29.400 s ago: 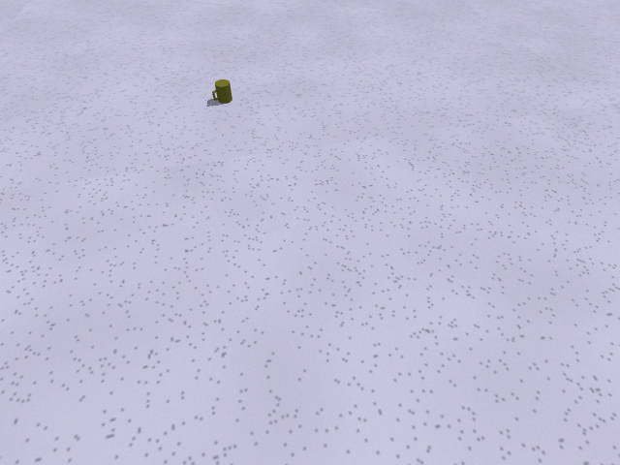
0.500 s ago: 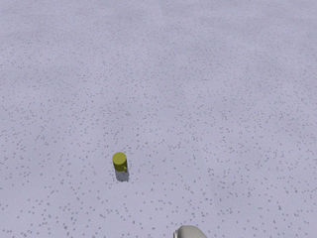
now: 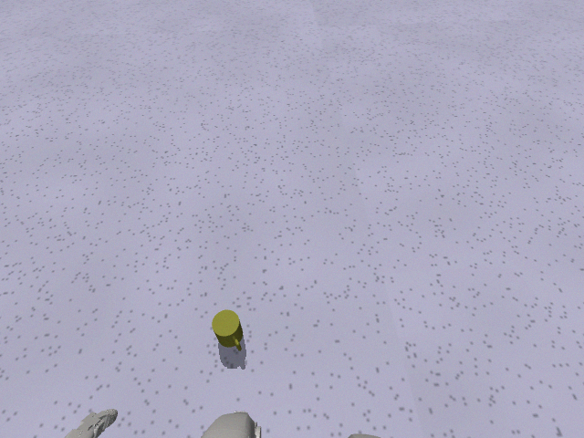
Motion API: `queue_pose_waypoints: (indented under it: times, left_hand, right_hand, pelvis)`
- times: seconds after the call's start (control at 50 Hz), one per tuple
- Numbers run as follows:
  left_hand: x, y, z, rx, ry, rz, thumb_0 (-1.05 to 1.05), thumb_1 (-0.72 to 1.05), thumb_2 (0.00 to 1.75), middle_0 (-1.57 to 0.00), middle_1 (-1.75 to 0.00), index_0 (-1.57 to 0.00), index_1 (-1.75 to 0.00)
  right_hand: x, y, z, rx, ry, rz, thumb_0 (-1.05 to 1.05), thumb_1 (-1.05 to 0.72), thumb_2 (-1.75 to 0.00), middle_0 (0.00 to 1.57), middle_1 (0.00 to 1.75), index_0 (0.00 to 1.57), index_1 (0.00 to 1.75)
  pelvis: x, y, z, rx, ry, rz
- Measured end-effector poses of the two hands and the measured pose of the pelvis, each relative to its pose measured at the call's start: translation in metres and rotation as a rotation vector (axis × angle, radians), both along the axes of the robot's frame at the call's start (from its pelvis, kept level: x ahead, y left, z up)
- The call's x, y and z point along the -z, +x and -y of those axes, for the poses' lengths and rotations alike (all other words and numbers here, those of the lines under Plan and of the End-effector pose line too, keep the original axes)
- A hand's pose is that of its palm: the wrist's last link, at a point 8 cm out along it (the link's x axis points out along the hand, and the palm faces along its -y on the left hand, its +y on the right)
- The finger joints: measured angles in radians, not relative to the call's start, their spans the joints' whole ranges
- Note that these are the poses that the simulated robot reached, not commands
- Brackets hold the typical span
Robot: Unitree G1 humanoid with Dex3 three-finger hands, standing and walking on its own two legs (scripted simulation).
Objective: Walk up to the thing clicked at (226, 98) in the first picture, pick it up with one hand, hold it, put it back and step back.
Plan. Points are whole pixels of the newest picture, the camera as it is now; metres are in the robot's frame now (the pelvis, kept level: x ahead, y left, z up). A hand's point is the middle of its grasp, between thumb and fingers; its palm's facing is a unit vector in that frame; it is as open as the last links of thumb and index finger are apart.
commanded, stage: walk up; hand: left
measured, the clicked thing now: (230, 332) +0.50 +0.23 -0.71
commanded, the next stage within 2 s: none
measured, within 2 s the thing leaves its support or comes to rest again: neither
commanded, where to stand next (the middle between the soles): +0.13 -0.01 m, yaw +2 degrees
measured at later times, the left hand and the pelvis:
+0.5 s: hand out of the picture +0.08 +0.26 -0.15, palm faces -0.03 -0.94 -0.35, open 7.4 cm; pelvis +0.02 +0.00 +0.01, yaw +0 degrees
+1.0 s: hand out of the picture +0.10 +0.25 -0.14, palm faces -0.03 -0.95 -0.32, open 7.4 cm; pelvis +0.02 +0.00 +0.02, yaw +0 degrees
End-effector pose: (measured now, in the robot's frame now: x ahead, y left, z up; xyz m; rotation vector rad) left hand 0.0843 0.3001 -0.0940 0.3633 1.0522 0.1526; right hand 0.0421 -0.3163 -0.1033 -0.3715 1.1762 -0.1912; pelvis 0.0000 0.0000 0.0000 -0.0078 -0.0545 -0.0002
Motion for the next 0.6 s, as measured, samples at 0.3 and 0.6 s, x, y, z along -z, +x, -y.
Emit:
queue_pose_waypoints:
  times: [0.3,0.6]
  left_hand:
    - [0.033,-0.004,-0.012,-0.081,-0.009,-0.14,0.01,0.91,0.9,-0.2,-0.3,-0.2,-0.3]
    - [0.009,-0.003,0.004,-0.094,-0.018,-0.147,0.01,0.91,0.9,-0.2,-0.3,-0.2,-0.3]
  right_hand:
    - [-0.002,0.073,-0.015,-0.034,-0.022,0.078,0.0,-0.9,-0.9,0.2,0.3,0.21,0.3]
    - [0.0,0.077,-0.02,-0.006,0.063,0.044,0.0,-0.91,-0.9,0.2,0.29,0.21,0.3]
  pelvis:
    - [0.008,0.013,-0.002,0.006,-0.022,-0.011]
    - [-0.012,0.017,0.003,0.0,0.0,0.005]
